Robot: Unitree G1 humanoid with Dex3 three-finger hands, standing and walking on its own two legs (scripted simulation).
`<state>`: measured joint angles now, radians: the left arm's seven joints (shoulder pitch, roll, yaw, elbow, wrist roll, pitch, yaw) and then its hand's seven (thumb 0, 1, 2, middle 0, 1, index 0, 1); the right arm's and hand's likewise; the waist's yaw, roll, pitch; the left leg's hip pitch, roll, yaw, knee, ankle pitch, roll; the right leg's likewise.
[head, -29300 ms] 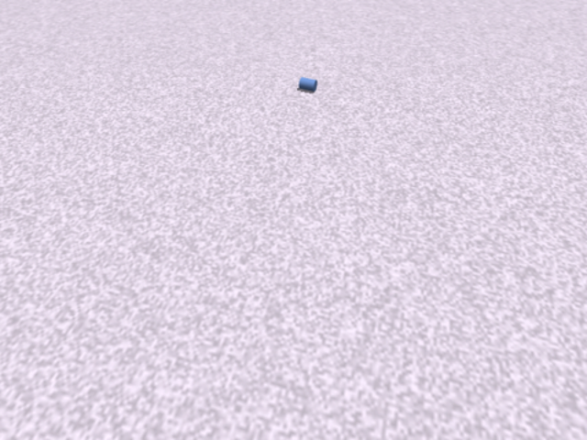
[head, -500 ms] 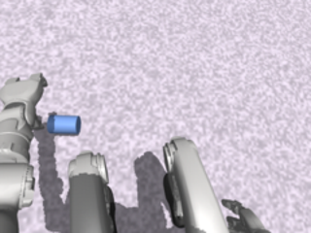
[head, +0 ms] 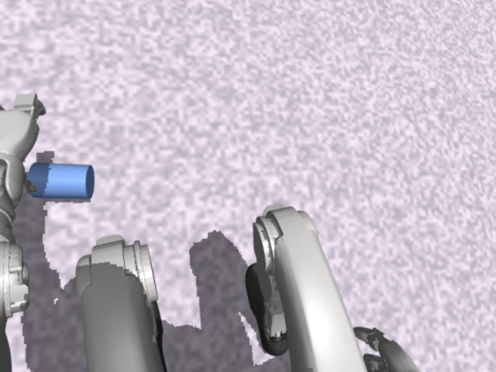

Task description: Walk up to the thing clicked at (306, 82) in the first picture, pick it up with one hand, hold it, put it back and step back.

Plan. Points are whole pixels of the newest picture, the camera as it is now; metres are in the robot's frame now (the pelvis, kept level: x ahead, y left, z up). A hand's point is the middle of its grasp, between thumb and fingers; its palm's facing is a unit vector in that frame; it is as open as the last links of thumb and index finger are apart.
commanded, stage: go down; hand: left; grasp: from above
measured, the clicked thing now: (63, 181) +0.48 +0.28 -0.30
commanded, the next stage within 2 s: none
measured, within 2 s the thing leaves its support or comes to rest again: neither
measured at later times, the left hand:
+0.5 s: hand out of the picture +0.44 +0.31 +0.03, palm faces -0.49 +0.02 -0.87, open 13.2 cm
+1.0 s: hand out of the picture +0.44 +0.31 +0.12, palm faces -0.45 +0.03 -0.89, open 13.1 cm
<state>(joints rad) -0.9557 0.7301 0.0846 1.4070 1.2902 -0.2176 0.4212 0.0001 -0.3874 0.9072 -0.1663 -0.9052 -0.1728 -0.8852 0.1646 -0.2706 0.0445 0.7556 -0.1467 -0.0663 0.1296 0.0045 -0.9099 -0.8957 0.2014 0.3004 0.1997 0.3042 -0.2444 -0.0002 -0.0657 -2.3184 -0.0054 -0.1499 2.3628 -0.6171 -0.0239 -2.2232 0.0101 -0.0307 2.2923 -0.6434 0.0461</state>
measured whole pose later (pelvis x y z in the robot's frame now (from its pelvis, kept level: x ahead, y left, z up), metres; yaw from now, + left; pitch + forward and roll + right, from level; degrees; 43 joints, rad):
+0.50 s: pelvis +0.01 +0.01 +0.11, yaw +1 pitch +33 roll -7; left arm -0.71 0.78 0.01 0.89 1.09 -0.46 -0.07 0.00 -0.33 0.86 -0.23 -0.82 -0.22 -0.81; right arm 0.16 -0.29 0.00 0.65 -0.05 0.07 0.05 0.00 -0.91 -0.90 0.20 0.30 0.20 0.30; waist -0.13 0.03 -0.16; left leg -1.98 0.03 -0.12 2.05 -0.64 -0.01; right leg -1.90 0.00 -0.03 1.97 -0.64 0.05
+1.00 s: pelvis +0.00 +0.01 +0.17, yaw +2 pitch +29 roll -6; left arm -0.74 0.75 0.01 1.01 1.13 -0.35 0.00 0.00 -0.31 0.82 -0.28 -0.75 -0.26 -0.76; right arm 0.23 -0.24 0.03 0.69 -0.02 0.08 0.01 0.01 -0.92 -0.90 0.20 0.30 0.20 0.30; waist -0.17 0.05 -0.16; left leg -1.76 0.04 -0.10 1.83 -0.58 0.00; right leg -1.69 0.01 -0.03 1.75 -0.57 0.05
